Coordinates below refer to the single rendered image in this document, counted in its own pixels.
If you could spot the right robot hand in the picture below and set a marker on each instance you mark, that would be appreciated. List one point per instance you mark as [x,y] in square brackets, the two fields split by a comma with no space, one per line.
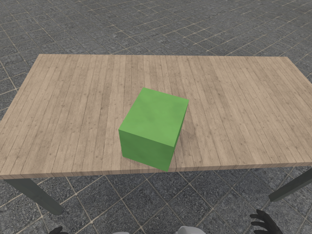
[268,223]

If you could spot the carton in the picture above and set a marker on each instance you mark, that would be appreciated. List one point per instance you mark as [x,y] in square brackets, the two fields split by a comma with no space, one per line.
[150,131]

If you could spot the table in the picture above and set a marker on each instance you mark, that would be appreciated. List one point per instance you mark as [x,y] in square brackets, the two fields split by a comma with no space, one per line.
[244,112]

